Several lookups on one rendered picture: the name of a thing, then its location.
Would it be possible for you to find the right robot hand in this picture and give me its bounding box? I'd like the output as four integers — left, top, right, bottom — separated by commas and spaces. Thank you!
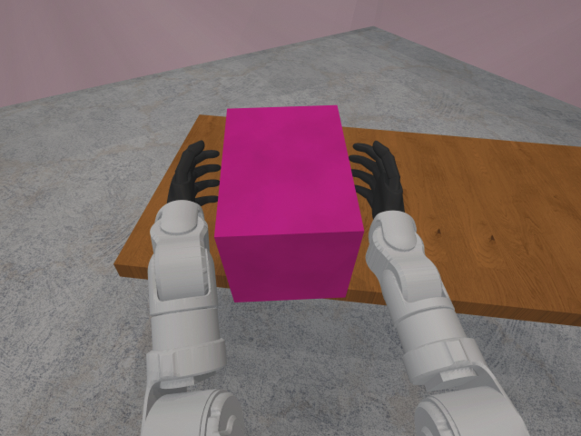
349, 141, 405, 219

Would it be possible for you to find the left robot forearm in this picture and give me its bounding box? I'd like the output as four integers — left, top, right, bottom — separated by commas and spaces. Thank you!
141, 200, 227, 436

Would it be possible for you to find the right robot upper arm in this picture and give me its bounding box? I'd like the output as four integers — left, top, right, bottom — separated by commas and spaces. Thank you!
414, 386, 528, 436

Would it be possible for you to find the left robot upper arm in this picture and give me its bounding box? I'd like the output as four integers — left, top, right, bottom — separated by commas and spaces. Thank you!
142, 389, 245, 436

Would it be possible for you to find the left robot hand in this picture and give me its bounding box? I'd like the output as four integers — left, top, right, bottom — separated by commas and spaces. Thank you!
167, 140, 221, 206

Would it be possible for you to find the carton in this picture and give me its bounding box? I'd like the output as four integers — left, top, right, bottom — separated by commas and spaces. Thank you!
214, 105, 364, 302

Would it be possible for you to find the right robot forearm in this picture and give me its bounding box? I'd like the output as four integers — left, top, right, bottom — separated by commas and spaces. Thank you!
366, 211, 530, 436

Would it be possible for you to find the table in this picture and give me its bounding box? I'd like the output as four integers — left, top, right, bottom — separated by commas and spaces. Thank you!
113, 114, 581, 327

